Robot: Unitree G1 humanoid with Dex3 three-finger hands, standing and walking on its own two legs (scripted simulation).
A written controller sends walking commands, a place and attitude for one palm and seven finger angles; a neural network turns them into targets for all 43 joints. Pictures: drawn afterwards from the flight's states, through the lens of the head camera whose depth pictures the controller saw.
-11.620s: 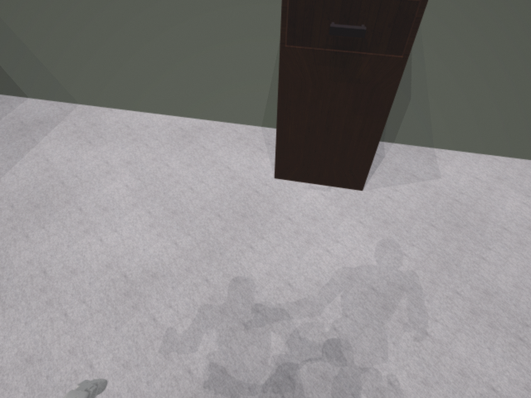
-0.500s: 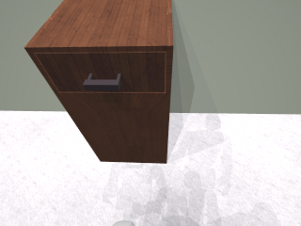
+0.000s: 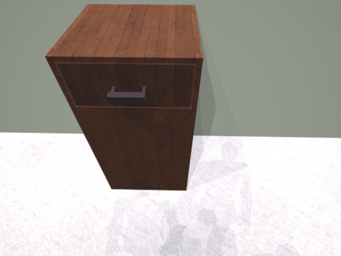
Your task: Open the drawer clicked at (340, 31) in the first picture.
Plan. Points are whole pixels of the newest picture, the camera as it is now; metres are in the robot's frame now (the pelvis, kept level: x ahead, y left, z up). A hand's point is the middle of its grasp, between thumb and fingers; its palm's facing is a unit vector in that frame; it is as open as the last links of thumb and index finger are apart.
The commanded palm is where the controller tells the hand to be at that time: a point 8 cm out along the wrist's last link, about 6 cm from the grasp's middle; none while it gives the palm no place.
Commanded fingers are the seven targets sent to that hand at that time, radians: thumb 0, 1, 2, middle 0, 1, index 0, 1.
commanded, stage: come to a stop and stand still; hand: left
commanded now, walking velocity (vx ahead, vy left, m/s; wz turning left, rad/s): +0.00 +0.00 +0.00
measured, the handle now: (127, 93) +0.58 +0.18 +0.04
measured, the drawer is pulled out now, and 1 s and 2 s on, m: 0.00 0.00 0.00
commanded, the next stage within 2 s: look again from close up in 0.26 s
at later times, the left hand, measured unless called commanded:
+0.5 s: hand out of the picture -0.02 +0.16 -0.18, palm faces +0.02 -0.98 -0.17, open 7.4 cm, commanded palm none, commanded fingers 0.00 0.90 0.90 -0.20 -0.30 -0.20 -0.30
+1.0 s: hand out of the picture -0.04 +0.18 -0.18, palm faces +0.05 -0.98 -0.17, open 7.4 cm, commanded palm none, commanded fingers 0.00 0.90 0.90 -0.20 -0.30 -0.20 -0.30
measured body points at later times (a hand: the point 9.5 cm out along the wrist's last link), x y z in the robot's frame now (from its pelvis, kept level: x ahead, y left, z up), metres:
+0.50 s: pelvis -0.01 +0.00 -0.01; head +0.00 +0.00 +0.44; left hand -0.02 +0.21 -0.17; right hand -0.02 -0.21 -0.17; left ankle -0.01 +0.11 -0.74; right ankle +0.00 -0.13 -0.74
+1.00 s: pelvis -0.02 +0.01 +0.00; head -0.03 +0.02 +0.45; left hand -0.04 +0.23 -0.17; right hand -0.02 -0.21 -0.16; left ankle -0.01 +0.11 -0.74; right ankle +0.00 -0.13 -0.74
